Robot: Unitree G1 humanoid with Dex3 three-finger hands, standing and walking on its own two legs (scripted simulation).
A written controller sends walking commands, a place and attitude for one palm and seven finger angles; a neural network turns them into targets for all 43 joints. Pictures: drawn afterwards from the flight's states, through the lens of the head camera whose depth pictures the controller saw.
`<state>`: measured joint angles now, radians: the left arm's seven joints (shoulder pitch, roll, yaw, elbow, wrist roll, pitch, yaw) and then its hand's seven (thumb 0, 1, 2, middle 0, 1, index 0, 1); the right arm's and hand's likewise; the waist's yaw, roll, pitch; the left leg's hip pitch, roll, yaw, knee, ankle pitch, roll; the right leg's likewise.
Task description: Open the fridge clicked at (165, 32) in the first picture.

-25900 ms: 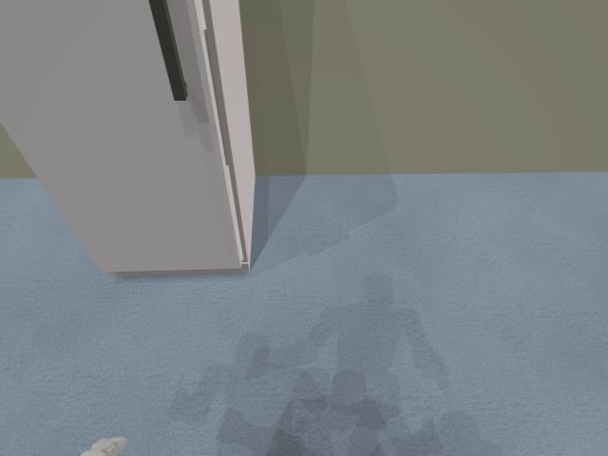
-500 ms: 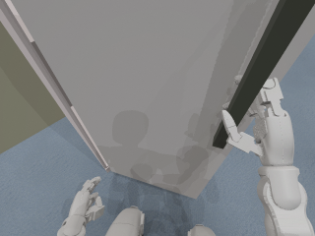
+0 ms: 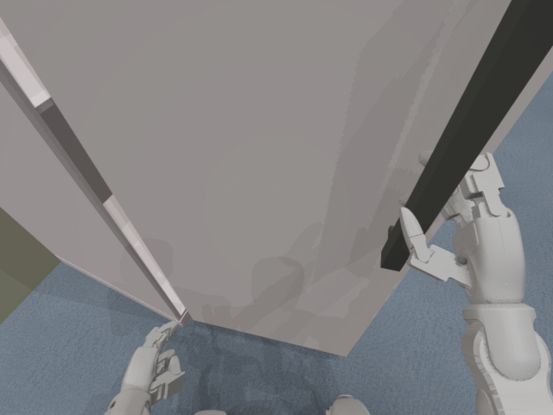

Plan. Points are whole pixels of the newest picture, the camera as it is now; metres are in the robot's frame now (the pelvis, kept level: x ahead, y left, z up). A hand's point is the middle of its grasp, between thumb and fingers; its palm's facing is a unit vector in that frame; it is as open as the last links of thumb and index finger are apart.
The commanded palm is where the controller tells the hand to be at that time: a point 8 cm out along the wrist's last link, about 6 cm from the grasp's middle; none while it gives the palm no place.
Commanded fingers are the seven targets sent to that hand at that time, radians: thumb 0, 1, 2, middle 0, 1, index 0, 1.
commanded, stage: stop walking and hold the door back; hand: right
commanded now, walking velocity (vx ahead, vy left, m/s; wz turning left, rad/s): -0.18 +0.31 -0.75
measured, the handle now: (451, 139) +0.33 -0.14 +0.26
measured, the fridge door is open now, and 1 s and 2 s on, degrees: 77 77 79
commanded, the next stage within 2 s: loosen the grip on the handle in 1.28 s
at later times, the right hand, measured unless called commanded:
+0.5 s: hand (416, 265) +0.24 -0.12 +0.18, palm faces +0.20 +0.95 -0.23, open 7.9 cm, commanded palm +0.23 -0.19 +0.17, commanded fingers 0.00 -0.90 -0.90 0.45 1.40 0.45 1.40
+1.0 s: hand (420, 239) +0.27 -0.13 +0.18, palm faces +0.13 +0.97 -0.19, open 7.8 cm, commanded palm +0.23 -0.19 +0.17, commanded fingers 0.00 -0.90 -0.90 0.45 1.40 0.45 1.40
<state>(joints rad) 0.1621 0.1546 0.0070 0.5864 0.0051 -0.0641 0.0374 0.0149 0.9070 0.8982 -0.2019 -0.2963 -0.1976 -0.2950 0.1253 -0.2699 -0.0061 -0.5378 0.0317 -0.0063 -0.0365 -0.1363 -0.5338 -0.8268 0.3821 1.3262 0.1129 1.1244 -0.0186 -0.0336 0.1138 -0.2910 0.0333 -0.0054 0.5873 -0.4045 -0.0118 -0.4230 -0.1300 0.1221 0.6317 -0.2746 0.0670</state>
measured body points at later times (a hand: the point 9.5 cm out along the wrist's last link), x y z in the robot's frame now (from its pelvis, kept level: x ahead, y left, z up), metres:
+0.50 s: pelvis -0.10 +0.07 -0.01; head -0.11 +0.07 +0.44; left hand +0.14 +0.23 -0.09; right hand +0.22 -0.17 +0.20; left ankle -0.02 +0.19 -0.73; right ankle -0.07 -0.03 -0.70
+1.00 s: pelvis -0.12 +0.02 +0.00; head -0.11 +0.03 +0.45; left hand +0.00 +0.24 -0.13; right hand +0.26 -0.18 +0.19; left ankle -0.05 +0.12 -0.72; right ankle -0.13 -0.09 -0.72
